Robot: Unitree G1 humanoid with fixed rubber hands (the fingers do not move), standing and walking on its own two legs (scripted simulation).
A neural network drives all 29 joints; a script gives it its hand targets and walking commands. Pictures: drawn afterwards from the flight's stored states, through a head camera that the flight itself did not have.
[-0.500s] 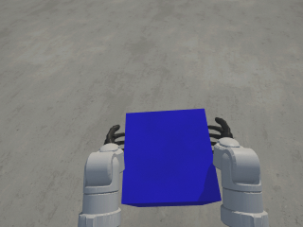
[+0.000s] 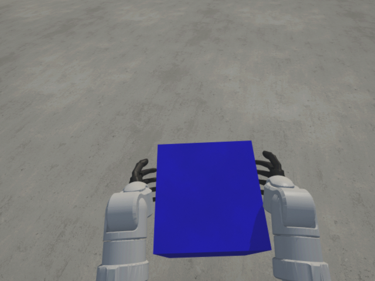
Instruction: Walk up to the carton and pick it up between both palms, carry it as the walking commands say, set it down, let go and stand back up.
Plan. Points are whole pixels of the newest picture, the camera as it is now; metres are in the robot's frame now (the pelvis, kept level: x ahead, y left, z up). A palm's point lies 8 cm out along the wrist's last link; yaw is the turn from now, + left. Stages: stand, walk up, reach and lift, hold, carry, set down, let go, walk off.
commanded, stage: carry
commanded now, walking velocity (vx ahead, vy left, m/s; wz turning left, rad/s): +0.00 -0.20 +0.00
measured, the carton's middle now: (205, 205) +0.31 +0.00 -0.02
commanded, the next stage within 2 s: none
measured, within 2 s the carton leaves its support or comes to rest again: neither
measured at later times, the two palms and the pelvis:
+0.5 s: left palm (144, 198) +0.29 +0.13 +0.06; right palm (276, 191) +0.29 -0.15 +0.07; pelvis +0.01 -0.01 -0.01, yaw -1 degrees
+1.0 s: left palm (176, 199) +0.28 +0.06 +0.06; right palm (312, 198) +0.28 -0.21 +0.07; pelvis -0.02 -0.06 +0.00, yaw -4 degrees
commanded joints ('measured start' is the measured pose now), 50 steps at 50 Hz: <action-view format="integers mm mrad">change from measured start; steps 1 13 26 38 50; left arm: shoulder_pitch -632 -850 -901 -800 -795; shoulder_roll -981 -1048 -1082 -1063 -1064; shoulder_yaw -671 -649 -675 -672 -698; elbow -207 -210 -256 -339 -307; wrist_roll -449 -504 -523 -511 -508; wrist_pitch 52 129 123 97 108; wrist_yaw -395 -418 -400 -395 -388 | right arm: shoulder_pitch -466 -664 -655 -663 -591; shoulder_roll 1029 1093 1125 1108 1092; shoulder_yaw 690 662 622 669 660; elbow -161 -206 -194 -324 -269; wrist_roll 490 537 538 552 514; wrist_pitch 116 187 180 158 165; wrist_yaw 335 346 356 326 340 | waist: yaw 8 7 1 19 13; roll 31 -174 239 -142 121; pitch -375 -314 -311 -474 -470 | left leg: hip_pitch -13 -168 97 -204 52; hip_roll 269 122 445 84 287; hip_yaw -180 -14 -327 50 -68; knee -63 155 -86 243 86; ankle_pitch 76 -117 529 -270 515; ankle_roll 31 -39 131 -93 -35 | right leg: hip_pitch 51 87 -197 349 142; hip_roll -88 -207 -3 -231 -13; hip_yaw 120 302 86 145 36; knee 11 -190 273 -2 -137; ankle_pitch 139 126 -307 857 68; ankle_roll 5 -39 45 -115 40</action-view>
